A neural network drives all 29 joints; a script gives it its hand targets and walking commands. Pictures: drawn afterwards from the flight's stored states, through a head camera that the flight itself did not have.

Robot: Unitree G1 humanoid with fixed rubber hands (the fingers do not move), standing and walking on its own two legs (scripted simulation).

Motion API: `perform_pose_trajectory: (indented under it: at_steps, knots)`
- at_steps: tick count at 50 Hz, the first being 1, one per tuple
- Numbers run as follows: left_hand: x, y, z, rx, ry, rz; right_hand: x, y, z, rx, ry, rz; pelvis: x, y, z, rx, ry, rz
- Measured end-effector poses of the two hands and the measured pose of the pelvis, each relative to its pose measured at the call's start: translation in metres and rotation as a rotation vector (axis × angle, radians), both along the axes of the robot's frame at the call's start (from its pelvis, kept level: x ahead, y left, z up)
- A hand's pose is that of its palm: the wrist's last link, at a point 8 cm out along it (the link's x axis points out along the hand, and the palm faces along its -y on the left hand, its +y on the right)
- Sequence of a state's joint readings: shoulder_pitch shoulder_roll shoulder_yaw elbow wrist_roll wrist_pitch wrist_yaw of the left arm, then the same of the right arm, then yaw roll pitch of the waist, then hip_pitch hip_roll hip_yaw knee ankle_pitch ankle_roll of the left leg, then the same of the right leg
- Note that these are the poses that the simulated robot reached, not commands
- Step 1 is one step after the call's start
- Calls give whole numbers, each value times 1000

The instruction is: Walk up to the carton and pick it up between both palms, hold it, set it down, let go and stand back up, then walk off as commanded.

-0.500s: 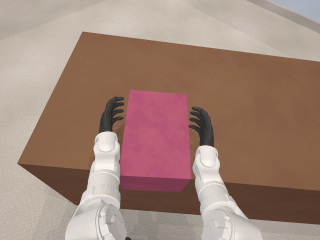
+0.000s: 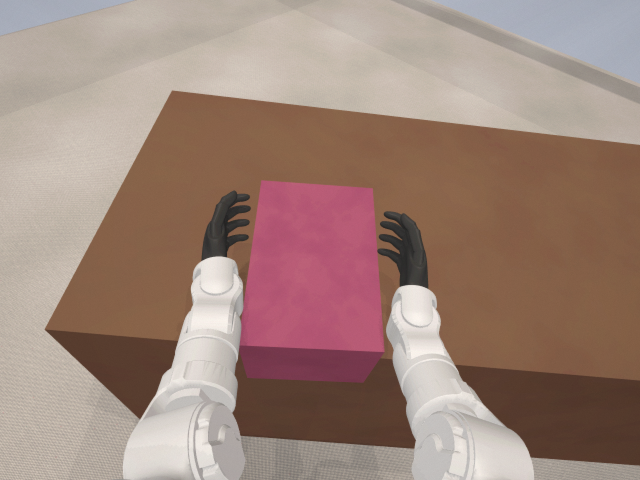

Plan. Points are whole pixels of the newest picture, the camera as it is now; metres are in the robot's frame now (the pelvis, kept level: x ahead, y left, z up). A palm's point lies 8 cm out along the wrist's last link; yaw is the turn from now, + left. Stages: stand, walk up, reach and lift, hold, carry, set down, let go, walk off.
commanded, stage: reach and lift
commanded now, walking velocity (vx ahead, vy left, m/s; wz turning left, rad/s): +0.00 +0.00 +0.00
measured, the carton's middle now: (311, 280) +0.38 +0.03 -0.02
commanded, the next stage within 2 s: none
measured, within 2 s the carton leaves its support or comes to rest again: neither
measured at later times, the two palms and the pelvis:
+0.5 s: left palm (205, 227) +0.36 +0.17 +0.11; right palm (419, 251) +0.36 -0.10 +0.10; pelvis -0.01 +0.01 +0.00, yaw +0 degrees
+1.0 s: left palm (197, 200) +0.36 +0.17 +0.15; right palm (431, 222) +0.36 -0.09 +0.16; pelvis -0.01 +0.02 +0.00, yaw +1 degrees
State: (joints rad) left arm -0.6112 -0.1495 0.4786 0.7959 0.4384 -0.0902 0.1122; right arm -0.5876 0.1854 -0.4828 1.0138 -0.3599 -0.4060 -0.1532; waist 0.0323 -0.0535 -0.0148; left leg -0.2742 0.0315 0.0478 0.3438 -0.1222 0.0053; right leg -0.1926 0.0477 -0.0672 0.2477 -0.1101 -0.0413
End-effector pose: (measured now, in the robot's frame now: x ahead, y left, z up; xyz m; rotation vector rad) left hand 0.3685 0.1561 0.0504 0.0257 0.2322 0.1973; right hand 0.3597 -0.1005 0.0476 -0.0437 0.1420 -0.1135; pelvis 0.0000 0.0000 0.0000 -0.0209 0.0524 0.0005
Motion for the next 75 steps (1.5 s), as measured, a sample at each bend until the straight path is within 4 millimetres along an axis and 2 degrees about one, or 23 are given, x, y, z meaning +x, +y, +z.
perform_pose_trajectory:
  at_steps: [8, 16, 30, 35, 44, 48, 52, 58, 71, 75]
  knots:
    - [-3, 1, 21, -3, 3, -23, -7, 0, 17, 20, 0, -15, -10, -1, 1, 10, -69, -2]
    - [-3, 6, 43, -14, -17, -26, -3, 4, 42, 3, -27, 1, -15, 1, 1, 12, -109, -5]
    - [-5, 7, 68, 11, 0, -50, -2, 3, 63, -16, -35, 16, -13, 13, 1, 12, -167, -1]
    - [-8, 9, 84, 26, -22, -46, -2, 4, 79, -19, -73, 25, -10, 16, 1, 9, -181, -3]
    - [-7, 16, 94, 19, 8, -37, 2, 12, 107, -30, -108, 38, -11, 16, 0, 16, -216, 10]
    - [-5, 14, 99, 30, 9, -49, 2, 10, 111, -14, -107, 29, -11, 16, 0, 15, -225, 13]
    - [-6, 9, 103, 39, 16, -60, -1, 4, 106, 10, -96, 21, -9, 17, 0, 14, -233, 10]
    - [-9, 3, 115, 71, -6, -62, -4, -2, 114, 19, -126, 15, -11, 17, 0, 13, -252, 9]
    - [-7, 5, 116, 49, 9, -42, 1, 1, 129, 18, -137, 35, -13, 5, 0, 19, -241, 15]
    - [-8, 4, 114, 47, 20, -50, 0, 0, 128, 22, -128, 32, -11, 2, 0, 20, -250, 26]
